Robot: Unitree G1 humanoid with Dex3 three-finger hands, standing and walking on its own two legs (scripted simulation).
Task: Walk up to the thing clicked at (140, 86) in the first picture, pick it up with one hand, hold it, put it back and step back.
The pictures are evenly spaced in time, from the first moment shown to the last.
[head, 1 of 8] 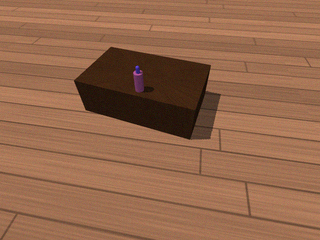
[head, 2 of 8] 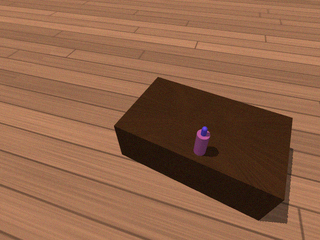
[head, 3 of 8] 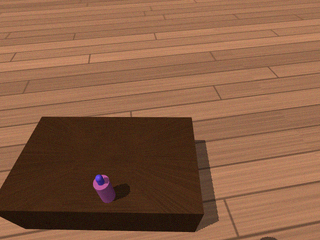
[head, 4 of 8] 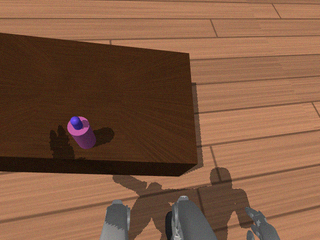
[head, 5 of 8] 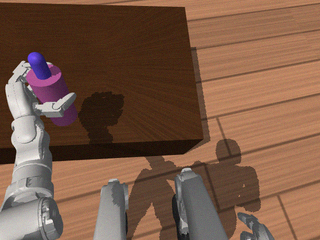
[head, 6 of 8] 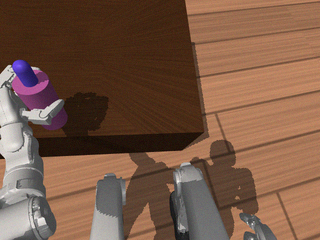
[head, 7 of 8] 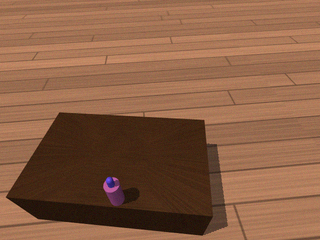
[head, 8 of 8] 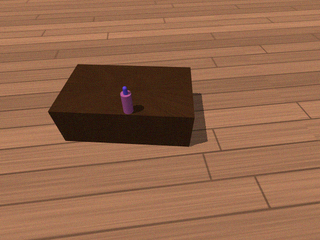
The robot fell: no
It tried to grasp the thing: yes
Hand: left
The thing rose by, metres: 0.35
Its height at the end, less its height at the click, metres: +0.00
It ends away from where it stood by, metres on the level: 0.03
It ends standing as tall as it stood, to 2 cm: yes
